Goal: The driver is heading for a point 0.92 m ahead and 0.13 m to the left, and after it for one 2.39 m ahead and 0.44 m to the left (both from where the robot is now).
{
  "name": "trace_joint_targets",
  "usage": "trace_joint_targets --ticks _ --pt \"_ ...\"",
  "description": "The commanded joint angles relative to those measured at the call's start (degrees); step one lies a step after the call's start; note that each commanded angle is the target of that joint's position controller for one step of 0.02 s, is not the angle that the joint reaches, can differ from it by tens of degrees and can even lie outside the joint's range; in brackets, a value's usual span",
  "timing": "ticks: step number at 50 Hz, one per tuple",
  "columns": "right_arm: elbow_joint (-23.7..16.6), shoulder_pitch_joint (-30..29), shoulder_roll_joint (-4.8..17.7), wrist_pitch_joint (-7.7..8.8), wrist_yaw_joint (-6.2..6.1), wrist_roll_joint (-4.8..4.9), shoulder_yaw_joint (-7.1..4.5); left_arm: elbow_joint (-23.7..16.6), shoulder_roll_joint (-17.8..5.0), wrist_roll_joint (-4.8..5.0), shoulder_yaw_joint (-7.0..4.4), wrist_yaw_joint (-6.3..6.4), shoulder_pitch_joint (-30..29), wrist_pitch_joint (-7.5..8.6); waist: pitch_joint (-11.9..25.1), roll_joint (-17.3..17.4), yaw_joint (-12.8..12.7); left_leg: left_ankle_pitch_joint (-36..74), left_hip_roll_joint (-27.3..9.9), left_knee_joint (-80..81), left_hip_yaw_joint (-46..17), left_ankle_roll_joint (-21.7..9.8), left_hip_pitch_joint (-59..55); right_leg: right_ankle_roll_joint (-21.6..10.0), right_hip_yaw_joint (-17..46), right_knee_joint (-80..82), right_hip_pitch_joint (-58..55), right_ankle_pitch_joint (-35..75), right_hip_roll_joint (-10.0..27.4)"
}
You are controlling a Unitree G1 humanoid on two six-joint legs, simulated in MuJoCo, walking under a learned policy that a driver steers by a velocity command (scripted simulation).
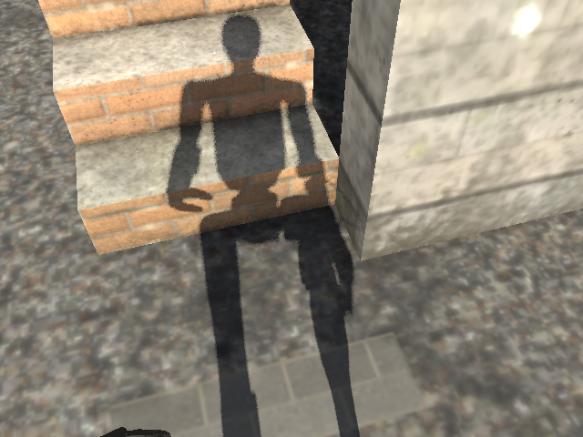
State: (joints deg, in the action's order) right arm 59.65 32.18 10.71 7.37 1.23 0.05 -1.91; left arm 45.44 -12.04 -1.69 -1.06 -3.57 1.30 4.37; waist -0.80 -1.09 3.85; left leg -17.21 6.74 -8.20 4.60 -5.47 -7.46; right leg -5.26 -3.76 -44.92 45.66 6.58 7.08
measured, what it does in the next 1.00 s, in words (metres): walks ahead, turning left: right foot, then left foot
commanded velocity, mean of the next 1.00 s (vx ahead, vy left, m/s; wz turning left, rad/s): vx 0.71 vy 0.16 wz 0.39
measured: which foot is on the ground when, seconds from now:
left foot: down 0.00-0.16, up 0.18-0.64, down 0.66-1.00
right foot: up 0.00-0.12, down 0.14-0.68, up 0.70-1.00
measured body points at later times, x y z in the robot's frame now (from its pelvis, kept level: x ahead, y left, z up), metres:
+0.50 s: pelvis +0.44 +0.01 +0.01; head +0.46 -0.03 +0.45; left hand +0.32 +0.30 -0.09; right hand +0.63 -0.20 -0.13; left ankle +0.66 +0.20 -0.65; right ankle +0.31 -0.08 -0.73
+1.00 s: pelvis +0.74 +0.09 +0.00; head +0.80 +0.13 +0.45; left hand +0.85 +0.38 -0.10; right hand +0.89 -0.17 -0.12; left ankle +0.75 +0.15 -0.73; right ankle +0.93 -0.01 -0.67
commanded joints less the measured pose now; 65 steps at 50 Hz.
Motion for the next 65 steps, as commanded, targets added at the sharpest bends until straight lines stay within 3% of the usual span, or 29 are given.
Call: trace_joint_targets --ticks 1,4,6,7,8,9,10,12,15,19,23,28,30,31,32,33,34,35,37,38,42,47,54,55,57,58,59,60,65 --pt "-3.2 -0.8 8.2 1.51 -0.81 0.32 -0.69 -4.5 -2.0 0.83 0.48 -0.1 -7.2 0.55 -9.1 2.0 -1.9 39.9 -14.6 9.4 -3.9 -2.9 11.3 -1.4 -4.2 10.5 -12.9 5.6 -4.1" --pt "-2.5 0.0 11.8 0.38 -1.94 -1.07 -1.02 -4.0 -5.3 0.59 -0.53 1.1 -3.6 0.57 -2.3 6.6 -4.9 72.9 -16.8 -3.8 -2.3 -1.3 -2.8 -3.4 -6.2 13.3 -18.4 -4.5 -10.5" --pt "-2.4 -2.2 14.2 -1.41 -3.04 -2.63 -1.79 1.0 -9.3 0.72 -2.43 2.61 14.5 0.52 7.4 9.1 -13.5 77.5 -18.2 -27.2 -2.0 -1.4 -2.8 -5.4 -3.9 14.6 -35.3 -12.1 -12.3" --pt "-3.2 -5.1 13.8 -1.76 -3.04 -2.73 -1.9 4.1 -11.8 -0.12 -3.71 3.62 25.4 0.33 11.9 8.1 -18.7 65.6 -16.4 -43.7 -1.3 -1.9 6.8 -6.9 -0.3 15.0 -49.1 -16.6 -8.2" --pt "-5.5 -3.6 6.0 -1.26 -1.92 -1.77 -0.39 5.0 -16.5 -1.77 -5.11 4.43 30.7 0.13 17.3 -3.5 -16.0 24.4 -9.1 -66.8 -1.4 -1.9 26.4 -10.1 19.1 13.3 -64.5 -32.6 6.9" --pt "-7.6 0.4 4.0 -0.01 -0.9 2.34 0.09 6.1 -15.5 -1.43 -5.25 3.68 27.8 -0.34 20.9 -18.2 -10.2 -11.7 -0.6 -84.3 -7.1 0.3 43.9 -19.3 44.5 22.9 -71.7 -14.9 15.6" --pt "-7.8 -0.3 9.2 -1.45 -1.47 -1.22 -2.02 5.6 -16.2 1.5 -5.71 5.86 27.4 -0.43 19.9 7.7 -7.4 -2.1 -4.2 -81.6 -16.4 0.1 43.4 -9.7 53.5 26.9 -67.0 -1.8 20.4" --pt "-8.6 -7.8 6.0 -3.95 -0.12 -2.73 -0.44 7.1 -13.2 0.15 -5.3 7.23 19.7 0.83 3.6 14.7 -3.3 7.4 -8.1 -77.7 -14.2 2.8 42.8 -6.2 34.3 27.7 -47.3 8.5 16.2" --pt "-11.0 -10.9 4.0 -6.58 2.99 -3.55 0.34 9.7 -8.6 0.32 -3.53 6.3 19.9 1.48 1.0 1.0 -0.3 10.0 -8.6 -69.6 -15.0 1.7 41.3 -1.3 15.0 26.0 -36.8 4.3 6.4" --pt "-13.8 -20.9 4.8 -6.99 5.93 -4.19 1.31 10.2 -9.7 0.79 -2.94 4.36 23.6 2.57 -5.2 -5.7 -2.5 17.6 -8.6 -51.1 -9.3 0.7 42.1 -0.1 7.7 32.5 -30.3 3.3 2.8" --pt "-17.2 -32.6 6.3 -5.83 6.91 -2.11 1.55 11.0 -10.1 1.11 -3.29 5.38 31.5 3.51 -7.8 -5.9 -7.3 27.8 -8.9 -34.5 -5.6 0.1 49.9 3.0 2.2 35.6 -41.5 14.5 3.5" --pt "-19.4 -39.0 6.5 -5.08 6.83 -2.42 1.8 10.0 -10.8 2.22 -3.31 6.44 29.9 3.64 -8.7 -6.4 -6.2 33.0 -7.2 -20.3 3.4 -1.7 40.1 5.1 -6.2 38.9 -44.9 22.0 4.2" --pt "-18.3 -32.7 8.3 -4.8 5.86 -2.29 1.09 8.8 -15.2 2.06 -4.83 7.57 26.8 3.32 -3.2 -8.6 -1.7 24.8 -4.8 -20.3 4.8 -3.6 35.4 5.1 -8.2 29.2 -50.8 39.8 5.5" --pt "-15.4 -24.7 8.9 -3.25 2.83 -1.2 0.41 9.5 -12.6 0.21 -3.23 5.08 27.4 2.82 4.7 -16.0 1.0 20.4 -2.4 -24.8 2.5 -4.8 22.4 1.9 -9.3 23.0 -51.3 32.3 2.5" --pt "-10.7 -12.0 12.6 -2.94 1.27 -1.7 -1.21 8.6 -11.6 -0.58 -3.28 4.53 25.4 1.97 8.8 -13.1 6.4 13.0 0.4 -25.2 4.0 -5.9 13.1 1.4 -9.9 7.2 -49.2 32.0 1.4" --pt "-8.5 -4.7 16.1 -2.77 0.62 -2.42 -3.07 7.8 -12.4 -1.32 -3.32 5.79 24.2 1.47 9.9 -10.8 9.4 5.8 -2.1 -24.9 -0.3 -6.6 4.9 1.7 -9.3 -9.5 -41.1 26.0 2.0" --pt "-10.1 -7.4 22.8 -2.78 -0.27 -4.14 -5.04 4.9 -4.2 -0.2 -1.57 5.36 32.1 1.68 14.5 9.5 -0.2 12.3 -20.7 -24.8 -28.3 -15.1 -12.7 5.0 -7.9 -34.5 -16.5 -18.4 -4.3" --pt "-12.2 -10.1 23.3 -3.45 -0.14 -2.19 -5.96 3.5 -6.8 1.46 -1.49 5.77 31.6 2.43 24.3 14.0 0.3 15.8 -26.7 -11.8 -54.4 -22.2 -17.6 6.5 2.6 -49.1 -7.4 -33.9 -11.9" --pt "-12.7 -14.5 17.2 -3.87 0.24 0.42 -4.73 -1.1 -11.1 0.88 -2.17 6.14 17.4 3.13 12.0 1.2 0.4 30.7 -20.1 -11.7 -35.1 -15.9 -3.6 4.9 7.4 -43.3 -4.8 -26.1 -4.9" --pt "-12.3 -15.8 15.4 -3.81 0.02 0.37 -4.2 -1.5 -9.1 0.5 -1.76 6.28 16.3 2.72 7.5 -1.2 -2.3 42.5 -17.8 -12.1 -28.9 -14.1 4.1 5.2 7.7 -39.9 -6.9 -26.4 -3.2" --pt "-12.8 -15.5 13.1 -3.58 -0.08 0.48 -3.04 -4.4 -7.0 -1.32 -0.51 6.29 15.3 -1.28 5.2 1.1 -6.4 58.6 -11.4 -11.1 -20.4 -10.7 21.3 6.8 6.9 -23.8 -15.6 -27.6 -2.7" --pt "-15.7 -13.7 15.5 -5.27 -0.85 -0.25 -4.25 -7.0 -7.4 -0.27 0.2 6.13 7.0 -2.58 9.6 6.0 -2.8 60.3 -7.7 -15.8 -21.2 -2.1 19.9 7.3 5.3 -8.9 -18.0 -15.9 -6.9" --pt "-15.0 -12.6 9.6 -6.26 -3.18 -2.39 -1.35 -2.1 -7.8 0.41 1.08 6.54 9.0 -2.78 6.2 7.5 -1.4 59.7 -11.3 -18.8 -22.1 0.1 15.4 3.7 3.8 5.1 -25.2 -17.1 -6.2" --pt "-13.6 -11.0 8.6 -6.31 -3.01 -2.55 -0.75 -0.2 -6.0 1.7 1.25 6.36 12.4 -2.01 5.0 7.3 -1.8 53.2 -11.7 -19.4 -21.7 0.7 14.4 3.3 3.7 14.4 -29.1 -12.1 -5.9" --pt "-13.2 -8.7 9.0 -6.26 -2.57 -2.84 -0.14 1.7 -6.9 1.33 1.11 5.85 13.8 -0.82 1.5 2.6 -0.4 31.6 -8.0 -22.2 -19.8 1.6 19.7 1.6 11.1 24.3 -40.4 8.0 -2.9" --pt "-13.6 -4.5 8.4 -6.49 -2.5 -3.48 -0.31 1.8 -11.5 0.49 0.03 5.3 14.9 -0.79 3.0 -8.1 2.1 5.6 -4.2 -27.0 -16.3 2.9 25.6 -3.9 21.3 18.7 -46.5 38.6 7.9" --pt "-11.8 -4.3 9.1 -7.57 -2.97 -2.65 -0.62 1.2 -10.1 0.66 0.06 5.13 14.0 -1.24 6.4 -11.0 -0.2 -10.3 -1.0 -34.6 -10.0 3.9 24.3 -12.0 29.3 21.7 -42.8 41.9 14.8" --pt "-13.0 -9.1 11.5 -8.12 -3.18 -2.01 -1.36 1.6 -10.2 0.33 -0.35 4.8 16.5 -1.29 4.1 -10.2 -2.6 -16.0 0.4 -42.3 -8.2 4.8 27.0 -13.1 33.5 24.7 -40.0 42.1 14.8" --pt "-14.7 -15.5 9.1 -9.33 -1.58 -2.18 -1.33 1.4 -14.0 0.86 -3.36 4.69 11.7 -4.7 3.9 -5.9 -1.5 -9.6 0.1 -52.5 -9.4 8.0 29.0 -5.9 25.5 27.3 -33.4 3.2 0.6"
Next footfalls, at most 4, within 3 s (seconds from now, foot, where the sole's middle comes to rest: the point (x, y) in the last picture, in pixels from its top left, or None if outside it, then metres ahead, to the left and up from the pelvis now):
0.14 right None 0.35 -0.08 -0.77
0.66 left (223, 324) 0.79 0.16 -0.77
1.14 right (260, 271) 0.94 0.06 -0.77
1.58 left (203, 326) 0.78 0.21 -0.77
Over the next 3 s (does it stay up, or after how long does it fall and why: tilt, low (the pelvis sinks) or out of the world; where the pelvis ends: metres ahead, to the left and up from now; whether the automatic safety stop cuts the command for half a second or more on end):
stays up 1.16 0.40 0.21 its command is cut before an obstacle after 1.9 s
